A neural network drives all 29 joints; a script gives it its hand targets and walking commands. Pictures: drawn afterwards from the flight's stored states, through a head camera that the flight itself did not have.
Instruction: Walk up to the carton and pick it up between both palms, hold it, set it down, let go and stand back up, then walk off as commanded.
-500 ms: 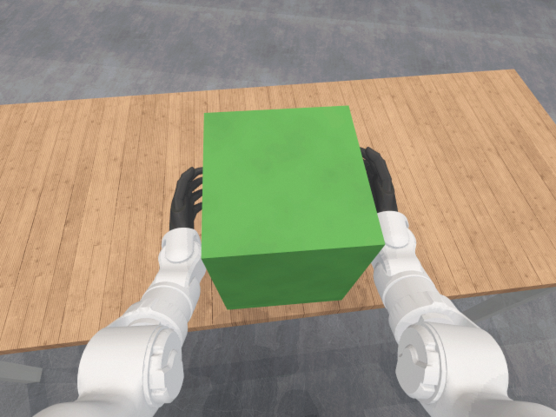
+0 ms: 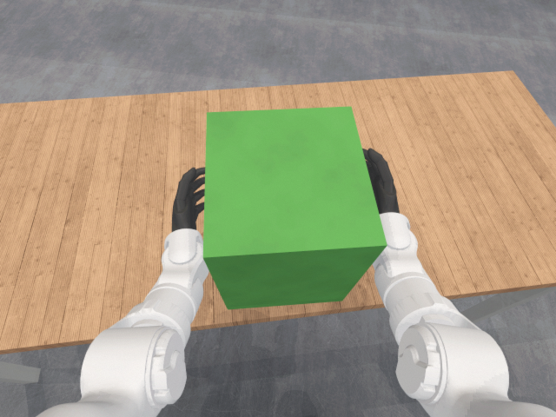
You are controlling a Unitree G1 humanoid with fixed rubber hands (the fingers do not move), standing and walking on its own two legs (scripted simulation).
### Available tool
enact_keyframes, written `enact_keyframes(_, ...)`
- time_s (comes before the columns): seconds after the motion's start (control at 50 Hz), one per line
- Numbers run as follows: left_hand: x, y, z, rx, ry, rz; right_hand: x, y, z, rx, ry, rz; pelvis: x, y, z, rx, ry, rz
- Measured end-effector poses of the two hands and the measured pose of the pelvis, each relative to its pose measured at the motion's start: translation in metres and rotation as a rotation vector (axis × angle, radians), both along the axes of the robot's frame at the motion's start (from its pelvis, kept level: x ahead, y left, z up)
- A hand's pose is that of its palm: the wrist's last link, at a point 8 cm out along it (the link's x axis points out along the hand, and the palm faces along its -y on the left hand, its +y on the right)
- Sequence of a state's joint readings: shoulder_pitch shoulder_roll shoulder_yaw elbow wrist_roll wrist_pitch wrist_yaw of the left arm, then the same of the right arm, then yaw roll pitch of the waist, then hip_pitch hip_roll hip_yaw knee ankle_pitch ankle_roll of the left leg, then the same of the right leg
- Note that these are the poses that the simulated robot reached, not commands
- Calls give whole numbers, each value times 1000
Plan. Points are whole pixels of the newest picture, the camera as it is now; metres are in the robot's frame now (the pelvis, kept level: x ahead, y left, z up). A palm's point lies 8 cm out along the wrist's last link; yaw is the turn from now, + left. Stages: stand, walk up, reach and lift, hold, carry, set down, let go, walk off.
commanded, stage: reach and lift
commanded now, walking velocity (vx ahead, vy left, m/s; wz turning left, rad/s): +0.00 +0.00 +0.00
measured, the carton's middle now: (283, 218) +0.42 +0.02 +0.00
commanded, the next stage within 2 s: none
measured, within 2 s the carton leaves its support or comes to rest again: leaves its support in 0.74 s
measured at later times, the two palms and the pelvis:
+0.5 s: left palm (188, 222) +0.40 +0.16 +0.00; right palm (381, 203) +0.43 -0.13 +0.03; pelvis +0.00 +0.00 +0.00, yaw +0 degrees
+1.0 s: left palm (186, 227) +0.39 +0.16 +0.01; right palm (385, 210) +0.41 -0.13 +0.04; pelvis -0.01 +0.00 +0.00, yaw +0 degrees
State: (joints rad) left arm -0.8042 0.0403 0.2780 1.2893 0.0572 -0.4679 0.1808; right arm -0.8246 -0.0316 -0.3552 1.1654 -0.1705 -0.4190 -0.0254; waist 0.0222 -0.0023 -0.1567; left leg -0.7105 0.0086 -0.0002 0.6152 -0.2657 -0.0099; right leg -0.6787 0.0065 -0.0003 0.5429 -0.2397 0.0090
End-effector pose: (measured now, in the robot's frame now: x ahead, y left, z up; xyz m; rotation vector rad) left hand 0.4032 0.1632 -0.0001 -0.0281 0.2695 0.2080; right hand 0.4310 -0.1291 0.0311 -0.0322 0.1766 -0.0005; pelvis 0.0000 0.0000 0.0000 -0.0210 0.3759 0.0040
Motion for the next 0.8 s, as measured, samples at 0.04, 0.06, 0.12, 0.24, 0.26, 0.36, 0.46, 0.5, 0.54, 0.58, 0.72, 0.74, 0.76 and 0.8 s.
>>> enact_keyframes(0.04, 0, 0, 0, 0, -1, 5, 0, 0, 0, -2, 0, 0, 0, 0, 0, 0, 0, 0)
enact_keyframes(0.06, 0, -1, 0, 0, -1, 6, 0, 0, 0, -4, 0, -1, 0, 0, 0, 0, 0, 0)
enact_keyframes(0.12, 0, -1, 0, 0, 0, 9, 0, 0, 0, -4, 1, -2, 0, 0, 0, 0, 0, 0)
enact_keyframes(0.24, 0, -1, -1, -2, 0, 10, 0, 0, 0, -6, 3, -4, 0, 0, 0, -1, 0, 0)
enact_keyframes(0.26, 0, -1, -1, -2, 0, 10, 0, 0, 0, -6, 3, -5, 0, 0, 0, -1, 0, 0)
enact_keyframes(0.36, -1, -1, -1, -3, 0, 12, -1, 0, 0, -8, 2, -6, 0, 0, 0, -2, 0, -1)
enact_keyframes(0.46, -1, -2, -1, -3, 0, 18, -1, 0, 0, -13, 2, -8, 0, 0, 0, -2, 0, -1)
enact_keyframes(0.5, -1, -2, -1, -3, 1, 18, -1, 0, 0, -14, 2, -9, 0, 0, 0, -2, 0, -1)
enact_keyframes(0.54, -1, -2, -1, -3, 1, 18, -1, 0, 0, -15, 3, -9, 0, 0, 0, -2, 0, -1)
enact_keyframes(0.58, -1, -2, -1, -3, 1, 19, -1, 0, 0, -16, 3, -10, 0, 0, 0, -2, 0, -1)
enact_keyframes(0.72, -4, -3, 2, -4, -19, 24, -4, 0, 2, -33, -20, -10, 0, -1, 0, -2, 0, -2)
enact_keyframes(0.74, -5, -3, 2, -4, -24, 24, -5, 0, 3, -36, -25, -11, 0, -1, 0, -2, 0, -2)
enact_keyframes(0.76, -6, -3, 3, -5, -30, 25, -6, 0, 4, -39, -31, -11, 0, -1, 0, -2, 0, -2)
enact_keyframes(0.8, -7, -3, 4, -5, -40, 25, -8, -1, 5, -42, -42, -11, -1, -1, 0, -2, -1, -2)
